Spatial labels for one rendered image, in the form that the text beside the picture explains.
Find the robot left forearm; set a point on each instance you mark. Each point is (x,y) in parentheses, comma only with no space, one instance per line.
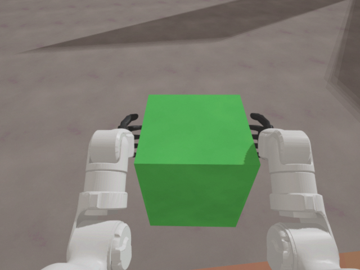
(105,178)

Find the right robot upper arm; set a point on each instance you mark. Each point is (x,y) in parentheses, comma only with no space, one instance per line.
(301,246)

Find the robot right forearm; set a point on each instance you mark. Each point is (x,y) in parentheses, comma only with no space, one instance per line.
(294,190)

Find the carton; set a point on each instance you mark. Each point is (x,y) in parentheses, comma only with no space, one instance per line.
(196,160)

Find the left robot hand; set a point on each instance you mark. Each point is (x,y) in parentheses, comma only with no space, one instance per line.
(124,124)

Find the left robot upper arm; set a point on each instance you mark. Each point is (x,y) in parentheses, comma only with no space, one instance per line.
(98,245)

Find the right robot hand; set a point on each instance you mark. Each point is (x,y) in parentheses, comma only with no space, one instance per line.
(263,121)

